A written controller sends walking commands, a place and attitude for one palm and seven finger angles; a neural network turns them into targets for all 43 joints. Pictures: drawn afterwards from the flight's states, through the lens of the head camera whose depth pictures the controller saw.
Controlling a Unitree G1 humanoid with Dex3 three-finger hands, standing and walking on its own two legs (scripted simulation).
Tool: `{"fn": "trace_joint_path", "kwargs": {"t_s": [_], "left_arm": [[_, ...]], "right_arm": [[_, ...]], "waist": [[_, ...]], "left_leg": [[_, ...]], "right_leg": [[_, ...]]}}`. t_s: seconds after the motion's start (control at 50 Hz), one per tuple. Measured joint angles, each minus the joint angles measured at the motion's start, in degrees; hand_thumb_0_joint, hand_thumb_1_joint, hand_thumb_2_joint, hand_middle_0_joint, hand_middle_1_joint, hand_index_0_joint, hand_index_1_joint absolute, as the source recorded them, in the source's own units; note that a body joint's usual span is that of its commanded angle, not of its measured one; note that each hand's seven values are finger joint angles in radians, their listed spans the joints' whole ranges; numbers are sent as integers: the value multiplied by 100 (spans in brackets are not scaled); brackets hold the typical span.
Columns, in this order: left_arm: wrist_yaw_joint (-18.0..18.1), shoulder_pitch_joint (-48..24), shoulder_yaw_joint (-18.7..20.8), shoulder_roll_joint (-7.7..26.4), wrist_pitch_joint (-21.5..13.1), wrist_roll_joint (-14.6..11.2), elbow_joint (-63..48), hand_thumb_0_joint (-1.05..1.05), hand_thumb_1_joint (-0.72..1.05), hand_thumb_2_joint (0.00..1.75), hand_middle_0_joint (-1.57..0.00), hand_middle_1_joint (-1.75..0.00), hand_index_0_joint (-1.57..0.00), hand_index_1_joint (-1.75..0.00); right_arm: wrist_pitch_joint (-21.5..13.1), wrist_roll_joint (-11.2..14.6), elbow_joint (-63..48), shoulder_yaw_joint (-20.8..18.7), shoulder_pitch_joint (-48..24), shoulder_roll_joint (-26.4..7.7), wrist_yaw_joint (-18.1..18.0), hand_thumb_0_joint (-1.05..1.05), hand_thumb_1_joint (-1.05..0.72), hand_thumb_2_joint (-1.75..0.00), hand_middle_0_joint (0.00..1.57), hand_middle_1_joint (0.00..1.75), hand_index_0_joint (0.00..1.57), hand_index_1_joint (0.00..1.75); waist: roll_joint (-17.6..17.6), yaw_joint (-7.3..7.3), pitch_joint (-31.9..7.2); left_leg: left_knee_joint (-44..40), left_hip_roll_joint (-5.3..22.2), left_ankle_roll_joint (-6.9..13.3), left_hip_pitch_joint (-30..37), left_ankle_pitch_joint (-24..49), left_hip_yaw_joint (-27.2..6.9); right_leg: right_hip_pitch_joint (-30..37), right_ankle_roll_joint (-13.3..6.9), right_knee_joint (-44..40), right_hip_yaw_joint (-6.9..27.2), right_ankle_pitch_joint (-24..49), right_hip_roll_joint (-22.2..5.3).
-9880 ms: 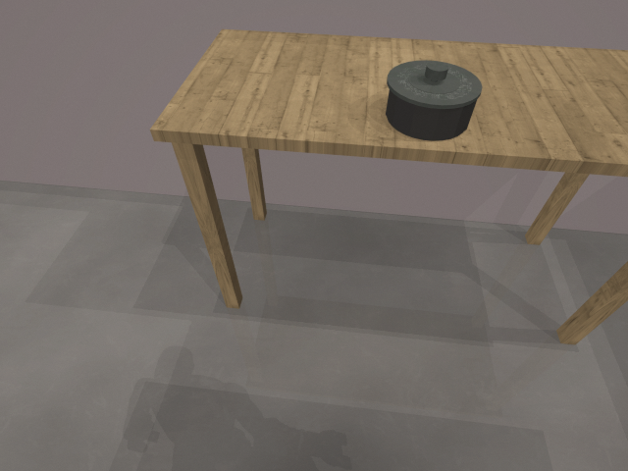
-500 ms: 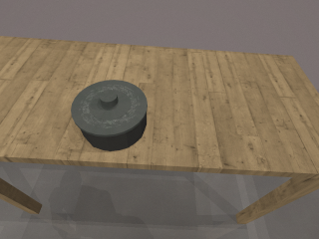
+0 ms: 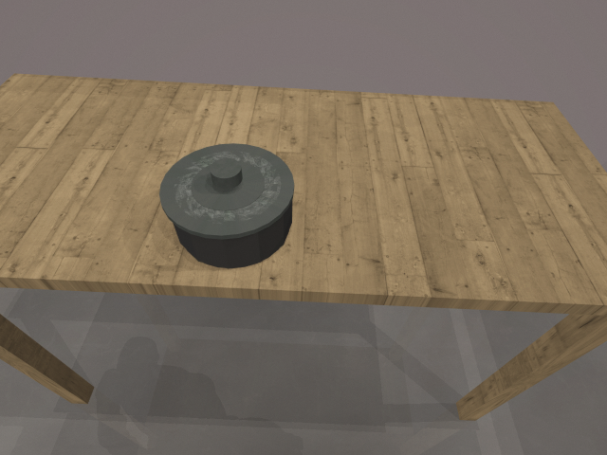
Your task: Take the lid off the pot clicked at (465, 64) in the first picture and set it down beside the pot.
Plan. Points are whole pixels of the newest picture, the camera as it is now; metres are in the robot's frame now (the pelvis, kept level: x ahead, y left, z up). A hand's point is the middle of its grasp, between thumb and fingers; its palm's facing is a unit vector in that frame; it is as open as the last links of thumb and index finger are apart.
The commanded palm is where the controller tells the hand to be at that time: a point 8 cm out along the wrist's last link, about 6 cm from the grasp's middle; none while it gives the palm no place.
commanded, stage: come to a stop and stand still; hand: left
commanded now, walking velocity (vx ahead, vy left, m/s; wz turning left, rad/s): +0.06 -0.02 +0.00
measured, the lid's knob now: (226, 173) +0.45 +0.15 +0.12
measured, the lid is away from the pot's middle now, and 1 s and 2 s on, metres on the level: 0.00 0.00 0.00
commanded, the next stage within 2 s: look again from close up in 1.18 s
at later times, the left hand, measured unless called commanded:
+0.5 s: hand out of the picture +0.07 +0.19 -0.18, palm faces +0.04 -0.97 -0.22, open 7.4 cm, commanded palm none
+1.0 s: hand out of the picture +0.09 +0.17 -0.18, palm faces +0.04 -0.98 -0.21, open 7.4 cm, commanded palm none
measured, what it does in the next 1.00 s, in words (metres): shifts its weight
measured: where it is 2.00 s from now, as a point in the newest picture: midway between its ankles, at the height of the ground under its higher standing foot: outside the picture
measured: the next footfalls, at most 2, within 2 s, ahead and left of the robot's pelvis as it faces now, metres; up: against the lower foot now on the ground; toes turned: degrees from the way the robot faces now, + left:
none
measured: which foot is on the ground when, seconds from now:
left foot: down 0.00-1.00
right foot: down 0.00-1.00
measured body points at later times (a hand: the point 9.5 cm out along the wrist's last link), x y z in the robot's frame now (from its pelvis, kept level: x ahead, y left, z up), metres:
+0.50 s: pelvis +0.06 +0.01 -0.01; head +0.08 +0.01 +0.44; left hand +0.07 +0.24 -0.16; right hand +0.07 -0.21 -0.17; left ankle +0.02 +0.07 -0.74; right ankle +0.00 -0.13 -0.74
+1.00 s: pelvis +0.08 -0.01 +0.00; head +0.12 +0.00 +0.45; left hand +0.09 +0.22 -0.16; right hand +0.11 -0.24 -0.16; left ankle +0.02 +0.07 -0.74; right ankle +0.00 -0.13 -0.74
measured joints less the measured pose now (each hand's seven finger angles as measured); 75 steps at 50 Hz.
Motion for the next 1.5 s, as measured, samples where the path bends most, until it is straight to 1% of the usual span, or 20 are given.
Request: {"fn": "trace_joint_path", "kwargs": {"t_s": [0.06,0.1,0.12,0.16,0.2,0.24,0.28,0.32,0.38,0.42,0.5,0.62,0.76,1.14,1.5], "left_arm": [[-30,103,-25,-50,-30,-2,11,1,91,90,-19,-30,-20,-30],[-35,155,-43,-94,-56,-10,47,1,91,90,-19,-30,-20,-30],[-32,176,-54,-122,-66,-15,86,1,91,90,-19,-30,-20,-30],[2,226,-88,-200,-105,-9,173,1,91,90,-19,-30,-20,-30],[10,312,-122,-260,-137,-17,197,1,91,90,-19,-30,-20,-30],[-17,338,-123,-290,-145,-37,243,1,91,90,-20,-30,-20,-30],[-36,311,-104,-306,-137,-49,276,1,91,90,-20,-30,-20,-30],[-14,252,-88,-311,-169,-53,289,1,91,90,-20,-30,-20,-30],[44,129,-50,-289,-231,-83,244,1,91,90,-20,-30,-20,-30],[86,38,-22,-256,-258,-99,191,1,91,90,-20,-30,-20,-30],[121,-164,27,-171,-226,-113,83,1,91,90,-19,-30,-20,-30],[119,-423,66,-73,-156,-119,-49,1,91,90,-19,-30,-20,-30],[92,-528,81,-38,-120,-126,-126,1,91,90,-19,-30,-20,-30],[54,-267,14,-62,-129,-147,72,1,91,90,-20,-30,-20,-30],[38,-199,-31,-128,-157,-151,227,1,91,90,-20,-30,-20,-30]], "right_arm": [[-23,10,29,20,128,33,9,1,-92,-90,20,29,19,30],[-44,21,78,32,201,65,1,0,-92,-90,20,29,19,30],[-53,28,121,40,233,85,-7,0,-92,-90,20,29,19,30],[-28,42,165,71,305,102,-2,0,-91,-90,20,29,19,30],[65,11,85,91,349,82,56,1,-91,-90,20,29,19,30],[53,-13,3,86,378,70,76,1,-91,-90,20,29,19,30],[1,-11,-57,81,424,58,65,1,-91,-90,20,29,19,30],[-60,5,-50,95,437,50,39,1,-91,-90,20,29,19,30],[-98,-4,34,115,409,17,-45,2,-93,-90,20,29,20,30],[-131,3,74,120,358,-4,-74,2,-94,-90,20,29,20,30],[-177,9,73,114,241,-29,-103,2,-94,-90,20,29,20,30],[-196,5,35,115,63,-35,-127,2,-93,-90,20,29,20,30],[-184,14,10,121,-53,-28,-147,1,-92,-90,20,29,20,30],[-160,61,221,182,-147,-1,-166,1,-92,-90,20,29,20,30],[-166,75,467,228,-10,97,-157,1,-92,-90,20,29,20,30]], "waist": [[-29,8,-25],[-55,7,20],[-65,9,44],[-14,2,48],[58,-52,-4],[96,-126,-41],[151,-159,-97],[223,-149,-145],[283,-100,-179],[268,-90,-164],[175,-111,-120],[38,-123,-32],[-21,-113,56],[-70,-61,215],[-78,-61,216]], "left_leg": [[-31,-4,26,-12,111,14],[7,-14,44,-3,286,28],[45,-24,54,19,257,29],[148,7,31,22,123,-12],[402,46,-27,-120,-77,-62],[542,21,51,-190,-178,-70],[594,-31,122,-195,-267,-60],[576,-79,150,-134,-330,-51],[500,-128,157,9,-380,-43],[447,-151,150,108,-406,-29],[349,-185,137,260,-439,-12],[200,-198,101,406,-432,-2],[35,-184,41,517,-381,-44],[-363,-60,-117,738,-147,-131],[-450,18,-181,750,-11,-142]], "right_leg": [[-18,-24,-18,-8,100,-14],[-3,4,-3,-20,366,-41],[20,32,23,-20,411,-55],[100,84,-10,-56,334,-30],[47,55,68,-101,200,5],[-29,36,236,-113,58,-19],[-69,-5,373,-103,-72,-66],[-25,16,395,-91,-144,-111],[114,123,328,-77,-192,-160],[195,165,305,-60,-231,-182],[304,173,292,-37,-304,-211],[404,153,229,-20,-340,-217],[516,116,84,-57,-317,-195],[777,-22,-384,-137,-70,-52],[797,-92,-497,-148,78,28]]}}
